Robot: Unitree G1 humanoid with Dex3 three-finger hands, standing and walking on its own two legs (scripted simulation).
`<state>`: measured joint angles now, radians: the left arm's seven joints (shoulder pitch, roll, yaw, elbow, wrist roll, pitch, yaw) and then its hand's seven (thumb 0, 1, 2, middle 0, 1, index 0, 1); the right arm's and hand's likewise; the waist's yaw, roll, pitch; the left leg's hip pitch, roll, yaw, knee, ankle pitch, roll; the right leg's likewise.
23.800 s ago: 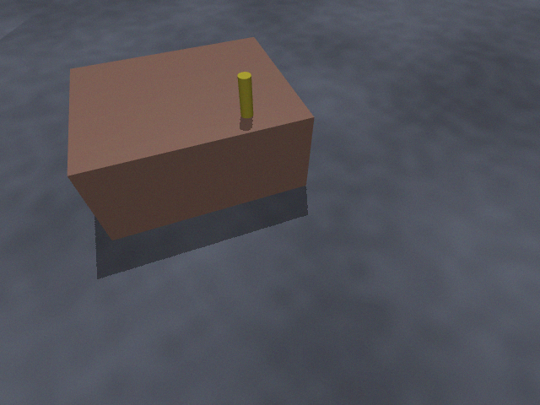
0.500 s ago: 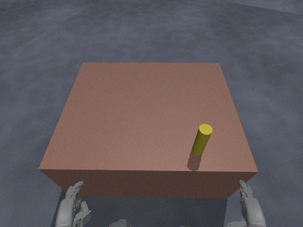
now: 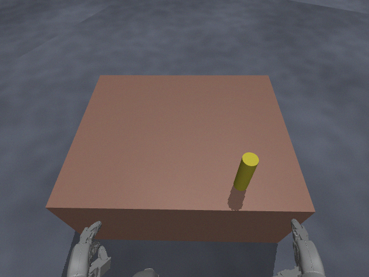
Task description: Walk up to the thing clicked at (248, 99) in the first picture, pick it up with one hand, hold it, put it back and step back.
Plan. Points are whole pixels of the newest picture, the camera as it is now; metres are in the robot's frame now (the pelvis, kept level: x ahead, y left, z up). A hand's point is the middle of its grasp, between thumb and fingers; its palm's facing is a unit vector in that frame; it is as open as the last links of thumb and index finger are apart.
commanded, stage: home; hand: right
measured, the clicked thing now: (245, 173) +0.47 -0.20 -0.22
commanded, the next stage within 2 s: stand in 0.84 s
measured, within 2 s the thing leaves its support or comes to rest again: neither
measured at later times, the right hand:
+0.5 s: hand (275, 260) +0.17 -0.18 -0.07, palm faces +0.11 +0.96 -0.27, open 17.6 cm
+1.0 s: hand (280, 267) +0.16 -0.19 -0.09, palm faces +0.00 +0.95 -0.33, open 17.5 cm
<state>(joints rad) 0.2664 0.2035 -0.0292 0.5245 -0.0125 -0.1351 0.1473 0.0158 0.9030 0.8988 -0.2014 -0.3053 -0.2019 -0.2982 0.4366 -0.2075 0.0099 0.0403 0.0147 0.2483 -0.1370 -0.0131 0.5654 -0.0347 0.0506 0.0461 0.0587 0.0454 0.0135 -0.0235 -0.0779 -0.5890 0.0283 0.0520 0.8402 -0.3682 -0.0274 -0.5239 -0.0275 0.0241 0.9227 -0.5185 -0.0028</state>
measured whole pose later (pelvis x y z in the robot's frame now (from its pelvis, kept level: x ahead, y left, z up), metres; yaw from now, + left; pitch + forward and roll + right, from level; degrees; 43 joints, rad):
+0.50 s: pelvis +0.00 +0.00 +0.00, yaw +0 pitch +7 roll +2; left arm 0.27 0.21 -0.02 0.52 -0.01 -0.13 0.15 0.02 0.90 0.90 -0.20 -0.31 -0.20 -0.30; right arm 0.44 -0.21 0.01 0.02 0.01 0.27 -0.13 -0.01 0.56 -0.04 0.05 0.05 0.06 0.05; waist 0.01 -0.02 -0.09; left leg -0.60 0.03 0.05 0.86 -0.38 -0.02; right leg -0.53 -0.03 0.03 0.93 -0.53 0.00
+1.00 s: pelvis +0.00 +0.00 +0.00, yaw +0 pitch +4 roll +1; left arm 0.21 0.24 -0.03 0.65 0.08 -0.08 0.08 0.01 0.90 0.90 -0.20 -0.31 -0.20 -0.30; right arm 0.33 -0.26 0.02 0.29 -0.06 0.12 -0.07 -0.01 0.56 -0.04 0.06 0.05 0.07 0.05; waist -0.01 -0.01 -0.03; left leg -0.54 0.04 0.04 0.85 -0.37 -0.02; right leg -0.46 -0.01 0.01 0.90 -0.51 -0.01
